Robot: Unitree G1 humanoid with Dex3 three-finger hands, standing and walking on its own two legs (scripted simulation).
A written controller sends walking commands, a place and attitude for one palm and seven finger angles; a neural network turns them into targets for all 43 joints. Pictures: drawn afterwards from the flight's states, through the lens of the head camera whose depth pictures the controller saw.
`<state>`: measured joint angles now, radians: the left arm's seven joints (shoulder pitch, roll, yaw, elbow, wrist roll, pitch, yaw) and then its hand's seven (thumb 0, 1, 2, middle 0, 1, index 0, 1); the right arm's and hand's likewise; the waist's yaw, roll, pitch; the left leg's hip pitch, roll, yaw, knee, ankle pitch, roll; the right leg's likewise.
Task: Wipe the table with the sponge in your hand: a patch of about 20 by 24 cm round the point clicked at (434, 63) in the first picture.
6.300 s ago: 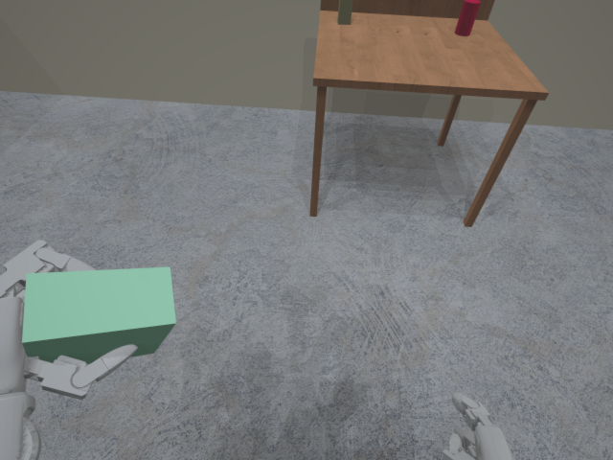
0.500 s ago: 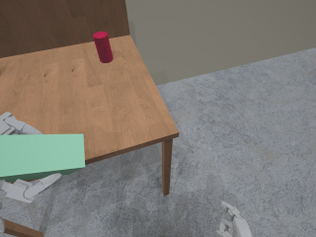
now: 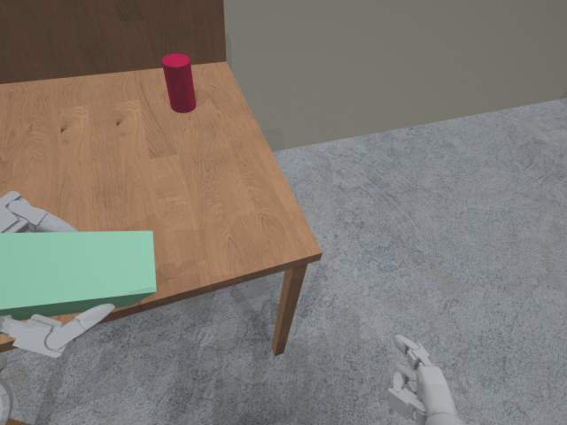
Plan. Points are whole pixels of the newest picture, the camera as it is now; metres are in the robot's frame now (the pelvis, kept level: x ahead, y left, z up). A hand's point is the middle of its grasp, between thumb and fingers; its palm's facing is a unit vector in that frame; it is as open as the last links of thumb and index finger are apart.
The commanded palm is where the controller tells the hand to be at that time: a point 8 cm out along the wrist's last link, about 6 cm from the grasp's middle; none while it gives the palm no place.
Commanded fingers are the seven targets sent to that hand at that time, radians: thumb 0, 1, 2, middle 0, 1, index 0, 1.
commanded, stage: come to a stop and stand still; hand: left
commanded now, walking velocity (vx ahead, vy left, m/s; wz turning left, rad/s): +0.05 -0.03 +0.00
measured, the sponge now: (99, 275) +0.23 +0.21 +0.16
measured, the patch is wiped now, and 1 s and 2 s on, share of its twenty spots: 0.00 0.00 0.00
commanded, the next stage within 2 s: look again from close up in 1.36 s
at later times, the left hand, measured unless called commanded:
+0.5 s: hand (98, 342) +0.17 +0.19 +0.15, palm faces +0.38 -0.84 -0.39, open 9.9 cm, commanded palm +0.11 +0.23 +0.17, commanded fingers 0.00 0.10 1.30 -1.20 -1.60 -1.20 -1.60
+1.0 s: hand (77, 368) +0.14 +0.20 +0.15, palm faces +0.38 -0.84 -0.39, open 9.9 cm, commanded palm +0.09 +0.24 +0.17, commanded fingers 0.00 0.10 1.30 -1.20 -1.60 -1.20 -1.60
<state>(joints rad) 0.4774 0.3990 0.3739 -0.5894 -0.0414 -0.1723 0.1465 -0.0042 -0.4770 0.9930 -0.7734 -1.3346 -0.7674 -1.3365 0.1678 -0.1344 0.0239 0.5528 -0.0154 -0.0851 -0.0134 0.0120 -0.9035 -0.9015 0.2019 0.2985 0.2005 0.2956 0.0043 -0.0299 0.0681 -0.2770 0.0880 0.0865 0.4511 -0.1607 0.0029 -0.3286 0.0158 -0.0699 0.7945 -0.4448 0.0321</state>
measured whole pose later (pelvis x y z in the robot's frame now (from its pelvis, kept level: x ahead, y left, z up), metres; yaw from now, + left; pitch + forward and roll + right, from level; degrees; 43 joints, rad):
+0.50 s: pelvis -0.05 -0.05 -0.01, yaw +0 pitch -2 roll +0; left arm 0.49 0.36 0.33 -0.47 -0.05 -0.15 0.15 0.00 -0.48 0.99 -0.77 -1.34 -0.77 -1.34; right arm 0.23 -0.24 -0.01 0.62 0.00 -0.04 -0.08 0.02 -0.90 -0.90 0.20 0.30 0.20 0.30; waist -0.02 -0.01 0.02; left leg -0.20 0.03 0.04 0.48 -0.25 -0.01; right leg -0.22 0.04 -0.10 0.47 -0.22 -0.07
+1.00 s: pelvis -0.07 -0.04 +0.00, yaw +0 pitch -1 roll -1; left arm 0.47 0.35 0.30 -0.43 -0.03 -0.15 0.15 0.00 -0.48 1.00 -0.77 -1.34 -0.77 -1.34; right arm 0.24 -0.19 0.04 0.61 -0.01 -0.06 -0.07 0.01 -0.90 -0.90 0.20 0.30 0.20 0.30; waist 0.00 0.02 0.01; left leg -0.24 0.01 0.01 0.44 -0.19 0.00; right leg -0.23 0.05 -0.08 0.38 -0.14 -0.06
